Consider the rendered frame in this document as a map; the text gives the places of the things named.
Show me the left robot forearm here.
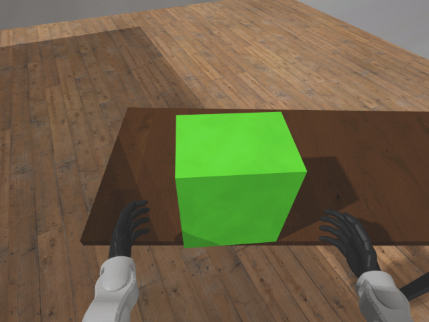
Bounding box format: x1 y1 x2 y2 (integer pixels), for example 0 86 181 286
82 256 139 322

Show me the carton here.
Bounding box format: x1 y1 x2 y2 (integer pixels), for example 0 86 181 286
175 112 307 248

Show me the robot left hand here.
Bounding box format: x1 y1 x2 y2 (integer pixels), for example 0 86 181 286
109 200 150 259

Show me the robot right hand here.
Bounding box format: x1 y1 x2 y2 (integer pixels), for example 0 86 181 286
319 209 381 278

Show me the table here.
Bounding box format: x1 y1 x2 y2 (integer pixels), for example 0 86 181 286
80 107 429 302

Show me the right robot forearm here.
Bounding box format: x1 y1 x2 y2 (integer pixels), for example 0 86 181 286
355 270 414 322

